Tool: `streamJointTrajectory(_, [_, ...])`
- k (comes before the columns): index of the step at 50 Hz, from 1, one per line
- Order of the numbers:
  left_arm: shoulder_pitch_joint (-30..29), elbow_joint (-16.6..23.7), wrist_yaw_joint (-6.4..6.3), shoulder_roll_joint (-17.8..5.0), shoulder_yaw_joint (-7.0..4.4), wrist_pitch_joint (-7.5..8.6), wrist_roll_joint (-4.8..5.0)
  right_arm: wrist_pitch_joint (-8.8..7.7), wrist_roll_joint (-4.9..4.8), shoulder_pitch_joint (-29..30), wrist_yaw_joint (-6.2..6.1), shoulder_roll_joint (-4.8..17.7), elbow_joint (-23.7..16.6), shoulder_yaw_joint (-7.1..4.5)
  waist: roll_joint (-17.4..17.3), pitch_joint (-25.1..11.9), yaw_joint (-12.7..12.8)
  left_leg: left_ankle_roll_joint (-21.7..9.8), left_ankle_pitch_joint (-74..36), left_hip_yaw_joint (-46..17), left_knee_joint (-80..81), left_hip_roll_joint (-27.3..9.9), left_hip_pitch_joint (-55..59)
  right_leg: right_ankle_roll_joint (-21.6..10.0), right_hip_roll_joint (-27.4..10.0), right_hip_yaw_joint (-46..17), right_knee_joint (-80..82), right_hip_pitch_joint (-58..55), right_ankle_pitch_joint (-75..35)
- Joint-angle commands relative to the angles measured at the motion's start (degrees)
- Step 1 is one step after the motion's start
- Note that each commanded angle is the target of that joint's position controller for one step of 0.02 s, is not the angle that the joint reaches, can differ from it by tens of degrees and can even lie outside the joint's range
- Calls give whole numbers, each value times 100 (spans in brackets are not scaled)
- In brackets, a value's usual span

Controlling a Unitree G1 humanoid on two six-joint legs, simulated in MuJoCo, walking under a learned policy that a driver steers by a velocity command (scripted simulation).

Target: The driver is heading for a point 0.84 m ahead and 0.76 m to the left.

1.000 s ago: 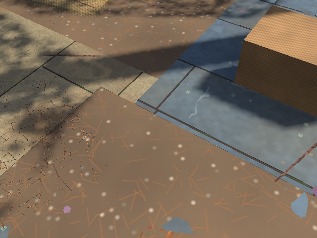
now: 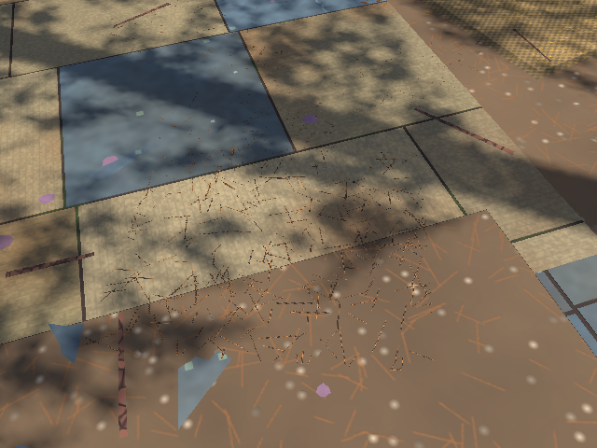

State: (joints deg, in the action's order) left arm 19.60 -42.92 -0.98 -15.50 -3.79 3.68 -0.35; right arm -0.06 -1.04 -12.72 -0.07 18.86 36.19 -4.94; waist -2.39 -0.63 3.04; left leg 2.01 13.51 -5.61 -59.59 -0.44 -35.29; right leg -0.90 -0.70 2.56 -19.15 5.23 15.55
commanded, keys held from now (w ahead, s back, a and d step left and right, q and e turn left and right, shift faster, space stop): w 0.38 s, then w+q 0.38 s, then q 0.24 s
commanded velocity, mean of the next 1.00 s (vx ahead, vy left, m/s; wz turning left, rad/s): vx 0.42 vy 0.00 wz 0.33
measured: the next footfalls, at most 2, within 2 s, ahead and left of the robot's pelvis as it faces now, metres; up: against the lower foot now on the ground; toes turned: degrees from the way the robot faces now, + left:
left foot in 0.22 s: +0.21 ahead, +0.17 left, +0.00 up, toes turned +3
right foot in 0.70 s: +0.55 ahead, -0.03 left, +0.00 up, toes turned +11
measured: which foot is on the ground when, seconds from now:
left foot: up 0.00-0.20, down 0.22-0.72, up 0.74-1.00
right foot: down 0.00-0.22, up 0.24-0.68, down 0.70-1.00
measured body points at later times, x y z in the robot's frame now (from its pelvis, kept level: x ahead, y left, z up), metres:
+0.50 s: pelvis +0.23 +0.08 +0.00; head +0.25 +0.10 +0.45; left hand +0.39 +0.36 -0.09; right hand +0.28 -0.19 -0.11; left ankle +0.17 +0.17 -0.75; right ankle +0.36 -0.08 -0.68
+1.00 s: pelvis +0.48 +0.06 +0.00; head +0.53 +0.08 +0.45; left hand +0.48 +0.36 -0.12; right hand +0.72 -0.15 -0.10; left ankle +0.53 +0.23 -0.69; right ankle +0.51 -0.04 -0.75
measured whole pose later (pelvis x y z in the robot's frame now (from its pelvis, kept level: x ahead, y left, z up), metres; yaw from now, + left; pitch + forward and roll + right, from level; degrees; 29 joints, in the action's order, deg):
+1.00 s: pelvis +0.48 +0.06 +0.00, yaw +19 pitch +1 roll -2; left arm 12.2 -45.4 -0.1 -16.2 -3.8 4.1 -0.4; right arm 0.6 -0.9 -10.0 -0.5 18.5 38.1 -4.6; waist -2.2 5.4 2.3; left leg 2.2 11.8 -1.3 -51.2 -4.3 -35.5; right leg -1.9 0.2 9.1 -18.4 9.1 9.9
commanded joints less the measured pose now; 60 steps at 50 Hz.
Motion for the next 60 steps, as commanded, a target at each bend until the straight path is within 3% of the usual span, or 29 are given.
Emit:
streamJointTrajectory(1, [-121,282,17,-942,-210,101,46,-223,18,888,73,108,-634,49,908,492,122,74,-429,192,877,-204,-813,-949,-1287,-1039,1182,-306,-73])
streamJointTrajectory(4, [9,153,59,-1151,-254,68,143,-295,10,1183,177,-21,-666,142,944,563,207,29,-488,599,1880,-233,-5,-930,-1276,-658,1144,12,-568])
streamJointTrajectory(7, [226,-10,103,-1299,-286,19,244,-327,-56,1223,248,132,-695,115,1034,603,148,-230,-244,725,2484,-148,560,-914,-1539,-692,1004,-79,-836])
streamJointTrajectory(9, [96,-66,100,-1339,-270,-33,286,-340,-51,576,244,340,-520,-6,990,287,-370,-516,-417,909,3054,92,1678,-738,-1506,-461,275,-34,-2269])
streamJointTrajectory(10, [184,-108,92,-1154,-200,-33,265,-326,-41,-223,199,606,-248,-159,754,-246,-745,-695,-493,955,3219,232,2867,-559,-1202,-92,-814,202,-3118])
streamJointTrajectory(11, [164,16,80,-844,-55,-5,124,-286,-3,-1247,123,934,-61,-279,253,-1066,-1209,-978,-198,-29,3128,-588,4492,-281,-942,169,-2502,1224,-2125])
streamJointTrajectory(12, [492,342,87,-179,154,109,43,-289,72,-1487,90,1595,-20,-349,-1486,-1651,-848,-1906,999,-3087,3891,-2095,5756,97,82,58,-4571,3288,1370])
streamJointTrajectory(13, [145,290,87,-820,2,221,203,-358,41,-1435,115,1064,-35,-216,-913,-1586,-1075,-2009,1566,-3709,4423,-2148,5460,83,-27,-761,-5352,3872,1604])
streamJointTrajectory(14, [-210,425,121,-1040,-73,276,330,-402,50,-1073,127,799,-8,-105,-820,-832,-945,-1809,1226,-2830,4412,-1976,4946,-37,-331,-705,-5469,4246,1137])
streamJointTrajectory(16, [-474,405,119,-905,-51,284,158,-420,82,-503,147,449,-15,8,-320,-184,-643,-1599,175,-1671,4583,-1450,3789,-52,-692,-598,-4910,3907,260])
streamJointTrajectory(17, [-392,374,148,-854,-59,238,132,-440,139,-329,149,333,-29,49,-388,-73,-457,-1543,-277,-1350,4744,-1285,3386,-30,-795,-637,-4732,3582,-18])
streamJointTrajectory(21, [-511,398,170,-601,-1,73,33,-561,66,-293,114,423,153,16,-119,212,-239,-1675,-1383,-732,5161,-1140,2768,225,-761,-512,-4005,3424,-563])
streamJointTrajectory(26, [-1743,746,246,-381,114,188,40,-479,9,-695,-19,657,447,-59,-52,504,-586,-1444,-1422,-292,5182,-832,2592,360,-374,-386,-1840,3057,-2012])
streamJointTrajectory(31, [-2257,944,359,-614,45,283,94,-392,-72,-1100,-83,763,703,-115,-134,518,-611,-1264,-1299,-740,4669,-1167,3179,163,-183,-631,-994,2692,-1999])
streamJointTrajectory(33, [-2058,911,354,-744,-17,314,87,-323,-42,-1115,-103,795,739,-146,-285,380,-479,-1157,-1764,-887,4281,-1215,3398,25,-93,-550,-912,2265,-1508])
streamJointTrajectory(35, [-866,653,270,-1077,-208,326,65,-266,34,-1026,-95,649,698,-83,-288,-474,151,-871,-2686,-624,2773,-724,3005,-291,-85,-387,-837,357,-1408])
streamJointTrajectory(36, [120,572,206,-1455,-295,300,-24,-256,171,-1038,-98,290,491,55,364,-1508,492,-647,-1238,-363,971,-246,1941,-625,-1165,-1478,-1121,-1402,-1296])
streamJointTrajectory(37, [282,435,258,-1741,-345,234,-52,-343,-32,-2028,-69,-293,407,211,2226,-2377,-32,-303,2105,-128,-944,467,-38,-1500,-2425,-4229,-376,-3069,145])
streamJointTrajectory(38, [172,511,256,-1092,-207,209,2,-354,-169,-1685,-79,371,541,76,1516,-1904,190,-280,1916,-518,-1542,129,-619,-1320,-2272,-4493,151,-2648,1290])
streamJointTrajectory(39, [-224,544,214,-815,-119,192,13,-328,-203,-988,-91,692,388,-32,1040,-955,221,-250,1439,-333,-1586,-63,-796,-1110,-2109,-3431,219,-1797,668])
streamJointTrajectory(40, [-614,548,205,-717,-74,180,-38,-289,-126,-709,-131,654,327,-38,596,-475,33,-186,1090,-171,-1444,-271,-528,-1052,-1905,-2633,226,-970,-782])
streamJointTrajectory(41, [-838,512,207,-612,-56,181,-81,-245,-29,-633,-141,600,292,-68,626,-225,-146,-128,971,-155,-1227,-389,-252,-1067,-1750,-2017,214,-362,-2132])
streamJointTrajectory(43, [-1104,449,202,-525,-58,239,-111,-78,-50,-884,-140,375,333,-81,844,-167,-428,-46,923,-37,-890,-498,375,-1044,-1492,-1097,327,307,-3385])
streamJointTrajectory(48, [-1332,264,57,-911,-204,161,2,66,35,-407,-50,51,3,30,784,-120,-429,59,-295,304,746,-540,535,-1154,-1473,-49,623,459,-3859])
streamJointTrajectory(55, [-1285,121,42,-1216,-306,-92,252,170,47,325,217,366,-449,-110,724,-89,-275,-307,-514,656,2274,-311,1034,-829,-1626,433,-86,-84,-3214])
streamJointTrajectory(57, [-1355,132,31,-1176,-309,-153,322,177,71,-32,208,521,-426,-224,598,-233,-538,-564,-744,866,2978,-17,1742,-554,-1435,648,-1061,17,-3354])
streamJointTrajectory(58, [-1033,57,52,-999,-264,-163,246,159,91,-505,119,843,-320,-363,105,-516,-694,-811,-1970,644,3410,49,2635,-224,-1049,829,-2117,392,-2911])
streamJointTrajectory(59, [-849,244,83,-640,-125,-157,-74,159,109,-725,-32,1548,-406,-505,-1446,-844,-528,-1481,-4962,-1275,3277,-1340,3918,262,-404,998,-4002,1951,471])
streamJointTrajectory(60, [-729,368,103,-638,-55,-180,-108,81,231,-424,-7,1516,-658,-409,-1568,-1692,-405,-2689,-4024,-3082,3603,-2262,4392,457,309,-78,-5419,3000,2595])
